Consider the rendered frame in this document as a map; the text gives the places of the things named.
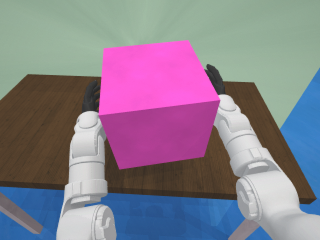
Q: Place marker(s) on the robot left upper arm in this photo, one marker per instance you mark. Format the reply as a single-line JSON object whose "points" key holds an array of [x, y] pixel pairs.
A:
{"points": [[94, 222]]}

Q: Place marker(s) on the right robot forearm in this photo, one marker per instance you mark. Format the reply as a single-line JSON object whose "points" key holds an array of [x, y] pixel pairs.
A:
{"points": [[247, 156]]}

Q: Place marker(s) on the right robot hand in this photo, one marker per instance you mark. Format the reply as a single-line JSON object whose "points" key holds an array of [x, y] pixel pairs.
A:
{"points": [[216, 79]]}

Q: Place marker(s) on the robot right upper arm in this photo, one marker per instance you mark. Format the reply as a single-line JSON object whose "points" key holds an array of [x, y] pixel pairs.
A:
{"points": [[269, 199]]}

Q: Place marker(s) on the carton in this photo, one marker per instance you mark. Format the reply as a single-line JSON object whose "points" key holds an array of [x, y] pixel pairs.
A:
{"points": [[157, 104]]}

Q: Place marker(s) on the left robot forearm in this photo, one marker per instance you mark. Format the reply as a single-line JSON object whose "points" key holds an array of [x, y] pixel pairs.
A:
{"points": [[86, 183]]}

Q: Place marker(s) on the left robot hand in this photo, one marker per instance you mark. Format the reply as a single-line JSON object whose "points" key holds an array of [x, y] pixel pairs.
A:
{"points": [[89, 101]]}

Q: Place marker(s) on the table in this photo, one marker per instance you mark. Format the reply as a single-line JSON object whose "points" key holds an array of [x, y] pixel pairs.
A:
{"points": [[37, 120]]}

